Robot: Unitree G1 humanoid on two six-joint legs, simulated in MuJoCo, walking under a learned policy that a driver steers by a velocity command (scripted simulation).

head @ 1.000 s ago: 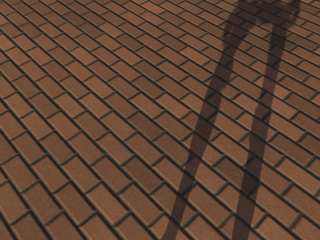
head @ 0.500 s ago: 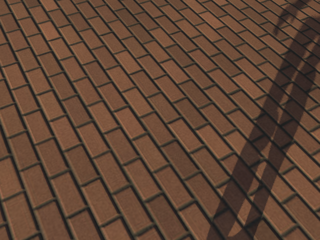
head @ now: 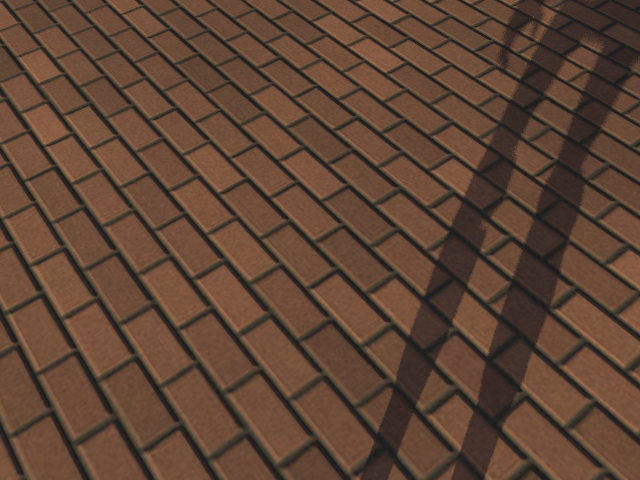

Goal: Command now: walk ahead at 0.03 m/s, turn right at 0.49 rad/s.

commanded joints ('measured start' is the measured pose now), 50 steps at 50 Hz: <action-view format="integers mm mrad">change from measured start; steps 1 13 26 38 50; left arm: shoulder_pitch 4 33 -92 -114 -146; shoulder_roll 164 140 81 114 159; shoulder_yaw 47 56 -1 -38 12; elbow -61 -50 -108 -37 -21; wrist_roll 5 21 -19 -1 2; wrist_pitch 2 15 36 -31 -1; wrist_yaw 2 -12 -19 44 40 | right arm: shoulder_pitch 40 -57 112 140 150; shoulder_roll -80 -120 -184 -105 -64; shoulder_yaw -18 -18 -49 -27 -30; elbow -53 -123 -69 12 -16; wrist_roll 8 -5 -5 12 16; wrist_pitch -14 -56 -50 -11 -17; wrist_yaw -9 -23 16 30 45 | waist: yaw -9 44 -78 -53 -79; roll -142 87 196 -149 -120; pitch -111 -46 -104 -78 -81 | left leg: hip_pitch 23 175 385 134 248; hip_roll -31 230 264 13 -1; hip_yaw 28 -126 -5 69 145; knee -55 -640 -462 -115 -384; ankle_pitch -2 341 783 -24 120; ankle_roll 6 207 243 22 79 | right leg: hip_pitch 86 -161 17 278 177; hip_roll -246 -17 -57 -328 -380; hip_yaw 355 -11 -147 -16 -66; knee -186 755 284 -51 92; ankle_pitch -357 -340 -431 450 141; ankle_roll -104 109 105 -82 -59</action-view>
